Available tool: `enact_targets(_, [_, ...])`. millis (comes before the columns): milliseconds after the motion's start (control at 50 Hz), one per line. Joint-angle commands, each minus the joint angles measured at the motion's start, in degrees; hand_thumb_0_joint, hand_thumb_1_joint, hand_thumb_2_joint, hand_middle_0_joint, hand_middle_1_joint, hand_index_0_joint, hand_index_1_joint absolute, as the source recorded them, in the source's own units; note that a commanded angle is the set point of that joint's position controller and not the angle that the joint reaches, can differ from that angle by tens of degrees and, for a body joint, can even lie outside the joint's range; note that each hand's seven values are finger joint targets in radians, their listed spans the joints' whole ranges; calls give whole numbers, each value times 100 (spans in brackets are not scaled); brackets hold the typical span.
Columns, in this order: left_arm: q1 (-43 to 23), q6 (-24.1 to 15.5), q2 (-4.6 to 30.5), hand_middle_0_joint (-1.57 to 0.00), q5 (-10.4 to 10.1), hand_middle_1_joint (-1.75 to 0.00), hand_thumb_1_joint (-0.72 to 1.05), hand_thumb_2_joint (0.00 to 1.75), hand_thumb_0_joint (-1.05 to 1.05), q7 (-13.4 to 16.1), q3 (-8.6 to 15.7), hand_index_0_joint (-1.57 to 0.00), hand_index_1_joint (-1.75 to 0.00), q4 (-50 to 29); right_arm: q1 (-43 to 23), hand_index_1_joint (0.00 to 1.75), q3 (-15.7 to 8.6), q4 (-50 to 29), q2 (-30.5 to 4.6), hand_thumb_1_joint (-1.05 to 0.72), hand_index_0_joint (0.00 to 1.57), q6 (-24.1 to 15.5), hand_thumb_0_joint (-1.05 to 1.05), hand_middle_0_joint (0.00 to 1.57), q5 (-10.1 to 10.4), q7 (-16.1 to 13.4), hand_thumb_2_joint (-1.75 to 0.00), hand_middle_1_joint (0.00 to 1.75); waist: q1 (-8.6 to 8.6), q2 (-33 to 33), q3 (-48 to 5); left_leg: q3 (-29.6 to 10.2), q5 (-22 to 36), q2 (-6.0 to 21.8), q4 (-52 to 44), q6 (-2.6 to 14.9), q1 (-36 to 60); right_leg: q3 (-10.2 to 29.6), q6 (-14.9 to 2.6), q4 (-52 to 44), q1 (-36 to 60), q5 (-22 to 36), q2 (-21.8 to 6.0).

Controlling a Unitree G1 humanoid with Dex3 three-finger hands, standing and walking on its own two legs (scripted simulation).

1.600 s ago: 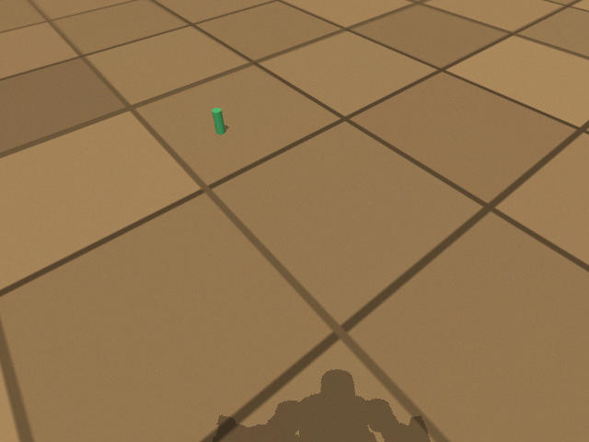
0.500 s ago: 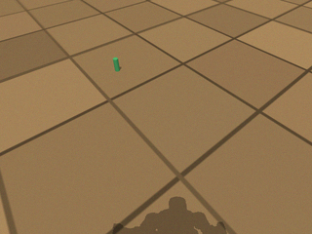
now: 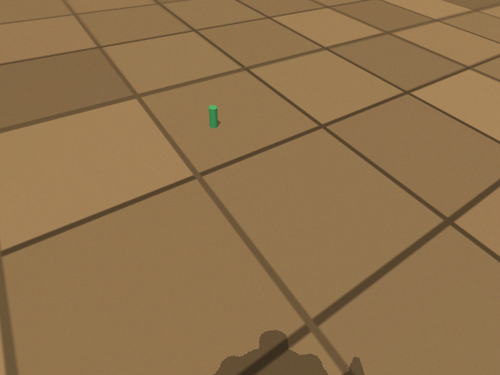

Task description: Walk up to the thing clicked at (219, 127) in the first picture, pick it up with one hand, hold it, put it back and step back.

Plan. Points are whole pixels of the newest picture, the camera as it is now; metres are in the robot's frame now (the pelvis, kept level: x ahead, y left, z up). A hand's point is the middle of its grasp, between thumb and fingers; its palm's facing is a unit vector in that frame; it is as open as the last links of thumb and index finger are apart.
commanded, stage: walk up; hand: left
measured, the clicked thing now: (213, 116) +1.78 +0.20 -0.69
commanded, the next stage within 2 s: none
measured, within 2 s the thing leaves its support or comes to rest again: neither
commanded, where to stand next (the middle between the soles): +1.46 -0.01 m, yaw +3 degrees
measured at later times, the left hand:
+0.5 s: hand (152, 249) +0.40 +0.22 -0.11, palm faces +0.01 -0.94 -0.35, open 7.4 cm
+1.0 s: hand (145, 193) +0.59 +0.28 -0.14, palm faces -0.05 -0.94 -0.32, open 7.4 cm
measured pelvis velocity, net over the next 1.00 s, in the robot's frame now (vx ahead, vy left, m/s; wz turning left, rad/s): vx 0.55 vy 0.01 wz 0.01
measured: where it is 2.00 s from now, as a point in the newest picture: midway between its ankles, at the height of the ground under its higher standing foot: (249, 210)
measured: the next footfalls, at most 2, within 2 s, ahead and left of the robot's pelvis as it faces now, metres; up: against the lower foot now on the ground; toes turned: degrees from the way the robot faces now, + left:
right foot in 0.34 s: +0.37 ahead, -0.16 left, +0.00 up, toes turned -5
left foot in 0.76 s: +0.60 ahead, +0.12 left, +0.00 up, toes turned +8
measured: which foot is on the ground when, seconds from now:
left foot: down 0.00-0.38, up 0.40-0.74, down 0.76-1.00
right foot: up 0.00-0.32, down 0.34-0.78, up 0.80-1.00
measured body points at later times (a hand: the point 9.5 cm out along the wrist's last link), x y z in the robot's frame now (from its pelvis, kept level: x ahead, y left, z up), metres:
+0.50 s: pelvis +0.27 -0.04 +0.00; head +0.29 -0.06 +0.45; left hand +0.40 +0.27 -0.09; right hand +0.32 -0.36 -0.13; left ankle +0.19 +0.10 -0.65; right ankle +0.33 -0.15 -0.73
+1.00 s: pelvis +0.55 +0.01 +0.01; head +0.56 +0.03 +0.46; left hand +0.59 +0.33 -0.12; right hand +0.63 -0.31 -0.08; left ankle +0.56 +0.11 -0.73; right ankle +0.59 -0.14 -0.67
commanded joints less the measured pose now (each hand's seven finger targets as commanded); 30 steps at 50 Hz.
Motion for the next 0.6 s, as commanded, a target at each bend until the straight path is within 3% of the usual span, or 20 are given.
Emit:
enact_targets(0, [-198, -194, 1061, -20, -28, -30, 90, 90, 0, -103, 254, -20, -30, -543, 54, 30, -305, -398, -1507, -90, 20, -180, 0, 20, 100, -187, -90, 30, -46, 934, 343, -1726, -1154, 1443, -2409, 808, 668, 191, 253, -506, -1484, 823, -509])
enact_targets(20, [-302, -166, 1024, -20, -11, -30, 90, 90, 0, -146, 266, -20, -30, -587, 112, 30, -309, -417, -1503, -90, 20, -204, 0, 20, 80, -187, -90, 30, -86, 993, 436, -1600, -1158, 1397, -2516, 786, 552, 133, 312, -742, -1429, 949, -526])
enact_targets(60, [-434, -145, 983, -20, 0, -30, 90, 90, 0, -214, 290, -20, -30, -706, 12, 30, -314, -470, -1556, -90, 20, -232, 0, 20, 92, -159, -90, 30, -28, 1133, 618, -1365, -1322, 1386, -2638, 981, 455, 19, 357, -1252, -1456, 1166, -597])
enact_targets(120, [-1015, -151, 899, -20, 13, -30, 90, 90, 0, -266, 320, -20, -30, -931, 261, 30, -325, -464, -1589, -90, 20, -274, 0, 20, 126, -152, -90, 30, -180, 969, 703, -1226, -989, 1371, -2710, 912, 701, -72, 291, -1910, -1573, 1689, -610])
enact_targets(160, [-1342, -170, 773, -20, -13, -30, 90, 90, 0, -285, 294, -20, -30, -1061, 296, 30, -330, -467, -1585, -90, 20, -293, 0, 20, 132, -159, -90, 30, -179, 858, 668, -1013, -416, 1301, -2616, 876, 712, -129, 201, -2398, -1272, 1993, -565])
enact_targets(200, [-1528, -203, 638, -20, -28, -30, 90, 90, 0, -276, 270, -20, -30, -1114, 461, 30, -332, -457, -1583, -90, 20, -288, 0, 20, 105, -183, -90, 30, -213, 825, 466, -818, 757, 1312, -2298, 823, 971, -306, 122, -2780, -896, 2155, -442])
enact_targets(260, [-1536, -221, 544, -20, -51, -30, 90, 90, 0, -234, 275, -20, -30, -1086, 673, 30, -342, -463, -1562, -90, 20, -216, 0, 20, 59, -261, -90, 30, -207, 748, 217, -648, 1894, 1272, -1578, 713, 1222, -578, -7, -2987, -317, 1767, -183])
enact_targets(280, [-1386, -219, 557, -20, -46, -30, 90, 90, 0, -212, 299, -20, -30, -1052, 674, 30, -347, -478, -1581, -90, 20, -187, 0, 20, 40, -281, -90, 30, -135, 705, 119, -512, 2415, 1166, -1091, 680, 1174, -786, -42, -3106, 39, 1468, 28])
enact_targets(300, [-696, -228, 620, -20, -61, -30, 90, 90, 0, -159, 380, -20, -30, -880, 584, 30, -328, -541, -1547, -90, 20, -166, 0, 20, 1, -294, -90, 30, 269, 477, -272, -318, 2895, 996, -13, 556, 1003, -875, -130, -3311, 1044, 1445, 163])
enact_targets(320, [219, -263, 902, -20, -17, -30, 90, 90, 0, -65, 523, -20, -30, -658, 698, 30, -214, -586, -1292, -90, 20, -151, 0, 20, -12, -291, -90, 30, 659, 27, -876, -104, 2656, 675, 1469, 373, 347, -695, -294, -3296, 2381, 1108, 118])
enact_targets(340, [901, -301, 1398, -20, 52, -30, 90, 90, 0, 16, 689, -20, -30, -591, 1010, 30, -61, -719, -825, -90, 20, -158, 0, 20, 96, -284, -90, 30, 816, -1223, -1422, 117, 577, 122, 3227, 142, -1217, 1345, -644, -3714, 3704, -231, -1303])
enact_targets(360, [1045, -335, 1752, -20, -72, -30, 90, 90, 0, 47, 724, -20, -30, -626, 896, 30, -103, -752, -1120, -90, 20, -180, 0, 20, 173, -324, -90, 30, 849, -1408, -1386, -261, -1316, -408, 4016, 54, -2479, 3633, -1314, -4578, 4189, 34, -2352])
enact_targets(380, [683, -336, 1623, -20, -137, -30, 90, 90, 0, 81, 683, -20, -30, -785, 438, 30, -159, -655, -1384, -90, 20, -168, 0, 20, 113, -369, -90, 30, 810, -499, -934, -959, -1214, 54, 4498, 97, -2480, 3318, -1398, -4588, 3344, 336, -2360])
enact_targets(400, [267, -345, 1374, -20, -188, -30, 90, 90, 0, 114, 608, -20, -30, -856, 436, 30, -151, -548, -1348, -90, 20, -171, 0, 20, 186, -335, -90, 30, 588, -215, -603, -1085, -693, 204, 4358, 86, -2258, 2297, -1308, -4559, 2730, 912, -2011])
enact_targets(420, [-35, -358, 1171, -20, -163, -30, 90, 90, 0, 140, 526, -20, -30, -949, 462, 30, -132, -530, -1267, -90, 20, -165, 0, 20, 195, -291, -90, 30, 393, -221, -374, -950, -430, 343, 3987, 131, -2066, 1615, -1148, -4573, 2189, 1007, -1656])
enact_targets(460, [-367, -405, 953, -20, -134, -30, 90, 90, 0, 131, 434, -20, -30, -1005, 737, 30, -140, -387, -1114, -90, 20, -55, 0, 20, 100, -189, -90, 30, 57, -470, 121, -807, -98, 512, 3125, 46, -1486, 729, -856, -4849, 945, 704, -1196])
enact_targets(480, [-351, -437, 928, -20, -117, -30, 90, 90, 0, 115, 413, -20, -30, -1064, 767, 30, -175, -367, -1103, -90, 20, -15, 0, 20, 54, -117, -90, 30, 34, -537, 156, -685, 47, 481, 2995, 6, -1515, 543, -886, -4912, 869, 789, -1089])
enact_targets(500, [-349, -471, 966, -20, -79, -30, 90, 90, 0, 111, 414, -20, -30, -1160, 695, 30, -181, -404, -1070, -90, 20, 18, 0, 20, 37, -67, -90, 30, 30, -477, 192, -595, 74, 544, 2600, -93, -1494, 465, -990, -5005, 724, 687, -1173])
enact_targets(540, [-444, -507, 1063, -20, -46, -30, 90, 90, 0, 89, 438, -20, -30, -1260, 340, 30, -198, -539, -1038, -90, 20, 36, 0, 20, -2, 6, -90, 30, 26, -460, 343, -467, 126, 683, 1732, -247, -1557, 306, -1110, -5248, 482, 132, -1236])
enact_targets(580, [-376, -525, 1129, -20, -3, -30, 90, 90, 0, 56, 465, -20, -30, -1312, -87, 30, -195, -695, -965, -90, 20, 5, 0, 20, -37, 69, -90, 30, 117, -375, 331, -402, 416, 710, 920, -282, -1357, 154, -1042, -5193, 479, 228, -1174])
